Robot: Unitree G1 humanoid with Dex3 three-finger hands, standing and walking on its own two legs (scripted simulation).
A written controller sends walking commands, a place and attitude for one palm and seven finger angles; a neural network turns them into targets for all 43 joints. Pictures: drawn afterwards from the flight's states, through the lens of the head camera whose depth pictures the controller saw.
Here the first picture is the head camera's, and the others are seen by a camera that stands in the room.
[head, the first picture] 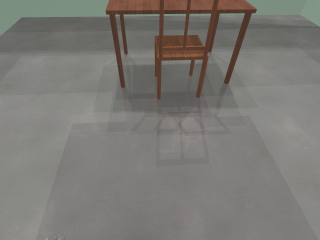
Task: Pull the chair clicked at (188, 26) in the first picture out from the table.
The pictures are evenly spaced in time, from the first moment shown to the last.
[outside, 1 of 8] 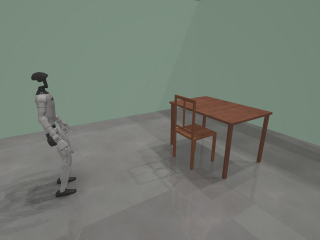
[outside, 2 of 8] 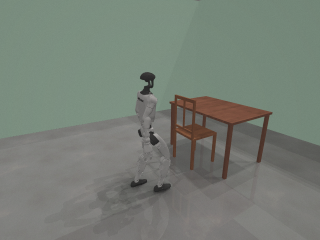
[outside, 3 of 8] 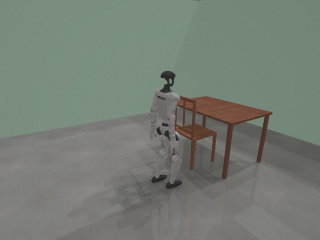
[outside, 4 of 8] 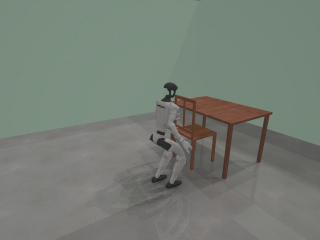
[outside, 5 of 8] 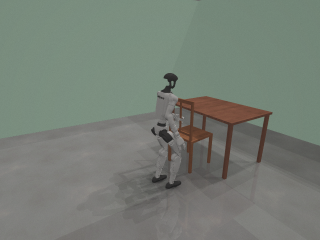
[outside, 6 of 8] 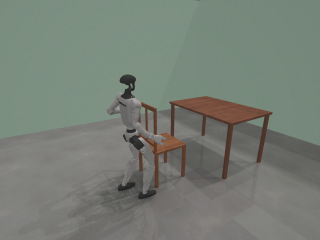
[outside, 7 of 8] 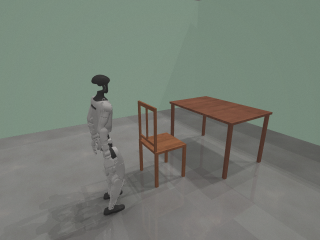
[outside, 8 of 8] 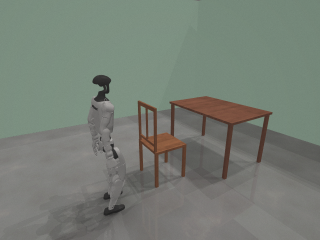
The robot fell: no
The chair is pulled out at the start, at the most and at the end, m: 0.00 0.59 0.58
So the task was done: yes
